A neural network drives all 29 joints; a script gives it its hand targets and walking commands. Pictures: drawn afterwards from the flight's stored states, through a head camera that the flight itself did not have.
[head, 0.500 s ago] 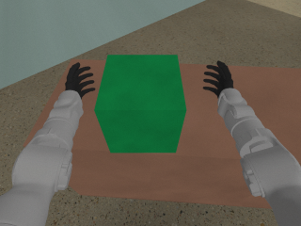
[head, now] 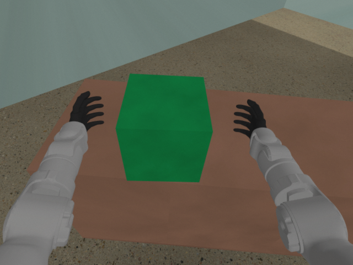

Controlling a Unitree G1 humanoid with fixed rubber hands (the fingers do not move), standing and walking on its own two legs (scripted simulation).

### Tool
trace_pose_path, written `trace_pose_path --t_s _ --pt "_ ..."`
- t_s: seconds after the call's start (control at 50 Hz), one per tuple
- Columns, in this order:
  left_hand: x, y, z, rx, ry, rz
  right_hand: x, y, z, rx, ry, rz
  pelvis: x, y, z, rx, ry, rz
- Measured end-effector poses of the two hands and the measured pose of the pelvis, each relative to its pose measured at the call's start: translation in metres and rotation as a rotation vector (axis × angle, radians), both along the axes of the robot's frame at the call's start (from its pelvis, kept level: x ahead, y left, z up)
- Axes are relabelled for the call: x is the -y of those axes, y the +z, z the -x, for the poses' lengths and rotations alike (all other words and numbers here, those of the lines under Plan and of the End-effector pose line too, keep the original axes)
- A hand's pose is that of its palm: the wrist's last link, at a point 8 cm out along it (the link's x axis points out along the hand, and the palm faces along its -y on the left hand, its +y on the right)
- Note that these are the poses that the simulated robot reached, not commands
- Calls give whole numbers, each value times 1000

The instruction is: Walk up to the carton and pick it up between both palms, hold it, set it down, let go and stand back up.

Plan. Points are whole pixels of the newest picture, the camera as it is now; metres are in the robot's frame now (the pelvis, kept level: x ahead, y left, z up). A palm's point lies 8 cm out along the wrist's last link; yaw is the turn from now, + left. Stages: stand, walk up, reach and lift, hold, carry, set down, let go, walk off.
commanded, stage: set down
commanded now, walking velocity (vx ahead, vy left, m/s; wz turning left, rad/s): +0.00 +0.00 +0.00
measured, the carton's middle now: (165, 128) +0.49 +0.07 +0.01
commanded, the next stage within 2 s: none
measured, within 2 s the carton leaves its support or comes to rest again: neither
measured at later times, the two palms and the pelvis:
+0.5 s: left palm (79, 170) +0.32 +0.26 +0.03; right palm (249, 177) +0.33 -0.15 +0.03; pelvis +0.01 +0.00 +0.00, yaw +0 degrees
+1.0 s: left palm (79, 201) +0.26 +0.25 -0.02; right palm (252, 210) +0.26 -0.16 -0.02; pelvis +0.03 +0.00 +0.00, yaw -1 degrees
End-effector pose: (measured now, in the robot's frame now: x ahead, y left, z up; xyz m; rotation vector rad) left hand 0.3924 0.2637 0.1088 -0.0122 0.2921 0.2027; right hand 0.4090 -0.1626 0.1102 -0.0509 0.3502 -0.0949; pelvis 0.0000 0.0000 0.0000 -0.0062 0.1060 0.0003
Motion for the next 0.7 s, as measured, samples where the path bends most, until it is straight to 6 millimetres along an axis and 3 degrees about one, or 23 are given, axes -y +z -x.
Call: trace_pose_path --t_s 0.28,0.7 --pt "3 -66 60 -19 -13 5 -8 -71 57 2 3 -58 0 1 -4 50 0 -1" --pt "11 -101 101 -6 -56 -9 -1 -102 110 9 -15 -82 -2 2 -17 97 -9 -12"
